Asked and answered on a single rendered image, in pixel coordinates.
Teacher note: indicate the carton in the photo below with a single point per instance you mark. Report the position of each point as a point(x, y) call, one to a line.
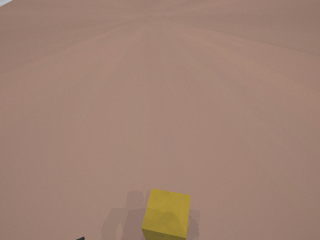
point(166, 215)

